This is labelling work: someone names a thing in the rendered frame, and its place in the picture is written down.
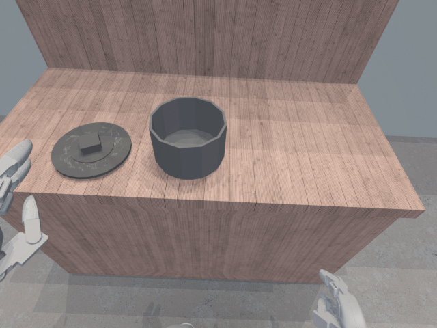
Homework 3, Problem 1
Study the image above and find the knob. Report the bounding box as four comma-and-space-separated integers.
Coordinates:
78, 132, 102, 152

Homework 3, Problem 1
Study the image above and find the lid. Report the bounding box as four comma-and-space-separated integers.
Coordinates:
51, 122, 132, 179

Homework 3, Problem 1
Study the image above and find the pot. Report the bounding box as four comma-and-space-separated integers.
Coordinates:
149, 96, 227, 180

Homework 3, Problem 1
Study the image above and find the right robot hand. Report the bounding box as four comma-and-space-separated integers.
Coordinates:
313, 269, 367, 328

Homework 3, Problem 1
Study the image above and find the left robot hand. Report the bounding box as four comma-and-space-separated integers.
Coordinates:
0, 139, 48, 282

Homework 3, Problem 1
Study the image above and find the table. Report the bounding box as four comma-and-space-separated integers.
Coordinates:
0, 0, 426, 284

